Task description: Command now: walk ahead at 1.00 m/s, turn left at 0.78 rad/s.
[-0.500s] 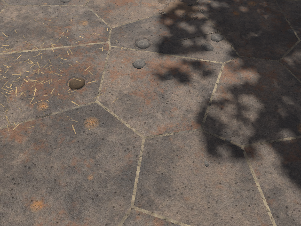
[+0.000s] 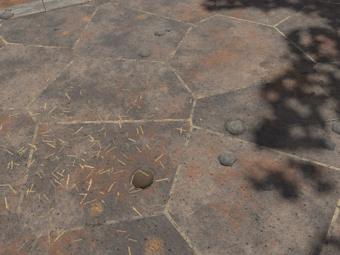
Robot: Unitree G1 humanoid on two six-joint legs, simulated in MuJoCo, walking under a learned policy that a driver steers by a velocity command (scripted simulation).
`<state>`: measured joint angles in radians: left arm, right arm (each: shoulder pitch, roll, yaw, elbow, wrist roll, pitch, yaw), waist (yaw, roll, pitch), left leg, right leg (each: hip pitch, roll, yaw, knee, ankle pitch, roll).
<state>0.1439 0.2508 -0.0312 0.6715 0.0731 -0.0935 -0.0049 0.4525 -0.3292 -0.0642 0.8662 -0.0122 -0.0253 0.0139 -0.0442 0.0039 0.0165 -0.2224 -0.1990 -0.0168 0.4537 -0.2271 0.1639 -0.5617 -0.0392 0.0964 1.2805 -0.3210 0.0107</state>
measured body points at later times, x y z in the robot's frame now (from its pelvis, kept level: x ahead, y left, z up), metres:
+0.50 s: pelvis +0.47 -0.02 +0.00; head +0.50 -0.02 +0.45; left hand +0.32 +0.25 -0.11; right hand +0.80 -0.16 -0.06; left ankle +0.52 +0.11 -0.65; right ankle +0.41 -0.18 -0.73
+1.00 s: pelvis +0.88 +0.22 +0.00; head +0.91 +0.24 +0.45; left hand +0.88 +0.55 -0.05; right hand +1.09 +0.02 -0.13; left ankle +0.73 +0.15 -0.73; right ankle +1.15 +0.26 -0.69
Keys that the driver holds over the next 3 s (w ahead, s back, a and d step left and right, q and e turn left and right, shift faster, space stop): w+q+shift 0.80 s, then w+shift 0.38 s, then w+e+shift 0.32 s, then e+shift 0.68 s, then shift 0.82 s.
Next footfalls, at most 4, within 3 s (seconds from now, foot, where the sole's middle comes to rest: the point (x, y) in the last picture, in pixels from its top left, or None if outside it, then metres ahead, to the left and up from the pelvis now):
0.24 right None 0.45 -0.17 -0.77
0.68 left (135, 198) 0.76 0.18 -0.77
1.08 right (108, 127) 1.18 0.33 -0.77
1.50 left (27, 121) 1.26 0.77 -0.77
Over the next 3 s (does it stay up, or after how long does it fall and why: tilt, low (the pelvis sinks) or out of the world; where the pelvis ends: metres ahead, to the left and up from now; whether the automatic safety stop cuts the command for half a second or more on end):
stays up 1.55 0.85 0.00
